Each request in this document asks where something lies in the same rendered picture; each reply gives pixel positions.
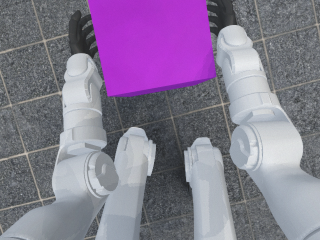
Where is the right robot upper arm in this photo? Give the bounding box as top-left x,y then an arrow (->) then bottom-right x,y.
229,120 -> 320,240

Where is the robot left thigh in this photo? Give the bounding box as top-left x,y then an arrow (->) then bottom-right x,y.
95,134 -> 156,240

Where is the robot right forearm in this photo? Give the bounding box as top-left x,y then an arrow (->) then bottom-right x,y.
216,25 -> 303,156

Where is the robot right thigh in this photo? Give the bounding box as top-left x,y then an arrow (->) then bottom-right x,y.
184,144 -> 237,240

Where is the left robot upper arm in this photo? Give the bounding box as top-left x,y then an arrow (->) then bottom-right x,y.
0,151 -> 119,240

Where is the robot left forearm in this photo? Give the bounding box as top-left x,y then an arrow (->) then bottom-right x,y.
54,53 -> 107,170

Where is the robot left hand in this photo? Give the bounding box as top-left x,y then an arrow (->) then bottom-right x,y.
68,10 -> 98,59

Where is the carton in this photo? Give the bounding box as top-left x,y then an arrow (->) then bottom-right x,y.
88,0 -> 217,97

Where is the robot right hand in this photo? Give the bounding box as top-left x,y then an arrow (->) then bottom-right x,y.
206,0 -> 238,37

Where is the robot thigh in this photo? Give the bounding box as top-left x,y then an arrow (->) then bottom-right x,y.
95,134 -> 156,240
184,144 -> 237,240

